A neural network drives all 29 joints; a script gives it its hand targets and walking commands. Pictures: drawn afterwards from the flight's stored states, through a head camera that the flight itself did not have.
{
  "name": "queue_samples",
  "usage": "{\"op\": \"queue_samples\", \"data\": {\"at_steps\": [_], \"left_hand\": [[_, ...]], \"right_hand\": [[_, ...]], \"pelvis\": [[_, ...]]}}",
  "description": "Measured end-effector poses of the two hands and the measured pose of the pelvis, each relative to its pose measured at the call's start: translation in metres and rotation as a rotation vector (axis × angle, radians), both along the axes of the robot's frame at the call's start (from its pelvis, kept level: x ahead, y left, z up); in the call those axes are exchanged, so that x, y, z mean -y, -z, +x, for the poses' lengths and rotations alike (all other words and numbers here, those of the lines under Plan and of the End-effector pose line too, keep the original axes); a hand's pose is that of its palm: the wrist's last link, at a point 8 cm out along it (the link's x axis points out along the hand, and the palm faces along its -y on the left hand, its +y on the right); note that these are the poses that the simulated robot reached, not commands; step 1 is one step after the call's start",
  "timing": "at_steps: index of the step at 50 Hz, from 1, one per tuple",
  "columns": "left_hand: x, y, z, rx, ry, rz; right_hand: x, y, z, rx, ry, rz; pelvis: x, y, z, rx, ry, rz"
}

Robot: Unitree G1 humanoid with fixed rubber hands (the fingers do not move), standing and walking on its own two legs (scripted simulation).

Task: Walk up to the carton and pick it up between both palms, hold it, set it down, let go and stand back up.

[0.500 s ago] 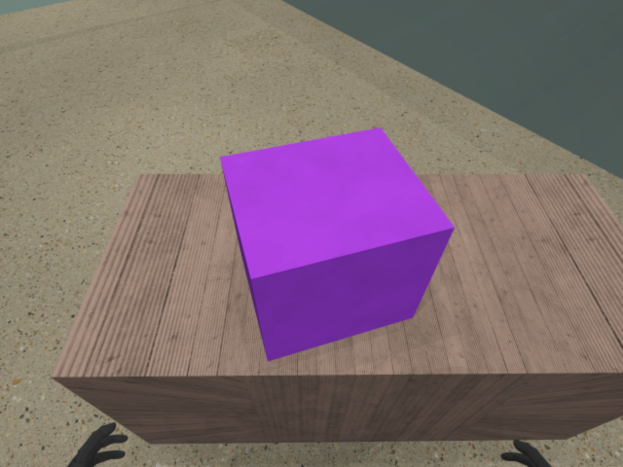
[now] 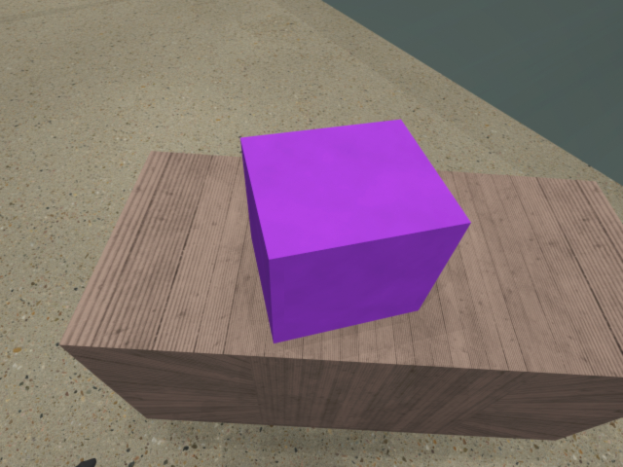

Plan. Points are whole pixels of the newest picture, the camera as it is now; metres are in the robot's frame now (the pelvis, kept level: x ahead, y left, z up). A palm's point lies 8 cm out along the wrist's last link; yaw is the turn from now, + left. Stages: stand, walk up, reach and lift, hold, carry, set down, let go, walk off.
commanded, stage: walk up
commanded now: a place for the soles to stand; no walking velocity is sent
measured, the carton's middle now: (337, 231) +0.52 -0.05 -0.08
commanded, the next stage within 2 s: reach and lift in 0.88 s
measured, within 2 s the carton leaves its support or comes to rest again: neither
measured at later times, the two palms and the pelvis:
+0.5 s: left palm out of the picture +0.08 +0.30 -0.12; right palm out of the picture +0.08 -0.33 -0.11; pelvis +0.00 -0.02 -0.01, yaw +2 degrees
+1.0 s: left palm out of the picture +0.10 +0.30 -0.13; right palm out of the picture +0.14 -0.31 -0.12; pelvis -0.01 -0.01 -0.02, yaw +1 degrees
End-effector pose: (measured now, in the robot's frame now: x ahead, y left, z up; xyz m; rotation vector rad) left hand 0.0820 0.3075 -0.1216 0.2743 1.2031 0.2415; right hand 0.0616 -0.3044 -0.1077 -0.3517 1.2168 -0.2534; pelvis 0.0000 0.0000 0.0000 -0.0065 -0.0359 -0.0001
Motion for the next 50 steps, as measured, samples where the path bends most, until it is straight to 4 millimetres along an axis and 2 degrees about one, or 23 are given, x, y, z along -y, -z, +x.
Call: {"op": "queue_samples", "data": {"at_steps": [7, 13, 26, 33, 36, 45, 47, 50], "left_hand": [[0.007, 0.001, -0.017, -0.024, -0.013, 0.0], [0.011, 0.001, -0.021, -0.009, -0.028, 0.004], [0.009, 0.002, -0.001, 0.052, -0.011, 0.007], [0.004, 0.006, 0.012, 0.091, -0.001, -0.006], [0.004, 0.005, 0.011, 0.09, -0.001, -0.006], [0.003, 0.002, -0.019, 0.015, -0.033, 0.006], [0.002, 0.003, -0.013, -0.005, -0.06, 0.016], [0.004, 0.008, 0.016, -0.012, -0.03, 0.042]], "right_hand": [[0.009, -0.003, 0.018, 0.057, -0.028, -0.005], [0.018, 0.001, 0.025, 0.059, -0.056, -0.015], [0.027, 0.001, 0.017, 0.039, -0.065, -0.048], [0.021, 0.001, 0.008, 0.028, -0.067, -0.059], [0.017, -0.001, 0.01, 0.031, -0.072, -0.05], [0.013, -0.004, 0.04, 0.074, -0.107, -0.02], [0.012, 0.0, 0.051, 0.107, -0.142, -0.028], [0.005, 0.008, 0.073, 0.173, -0.15, -0.002]], "pelvis": [[0.009, 0.001, -0.003, -0.004, -0.007, -0.003], [0.014, 0.005, -0.004, -0.001, -0.019, -0.012], [0.014, 0.012, -0.004, 0.019, -0.035, -0.015], [0.007, 0.016, -0.005, 0.039, -0.038, -0.008], [0.009, 0.013, -0.006, 0.031, -0.046, -0.008], [0.012, 0.007, -0.002, 0.012, -0.054, -0.007], [0.012, 0.012, -0.004, -0.002, -0.042, -0.009], [0.014, 0.025, -0.01, 0.005, -0.015, -0.012]]}}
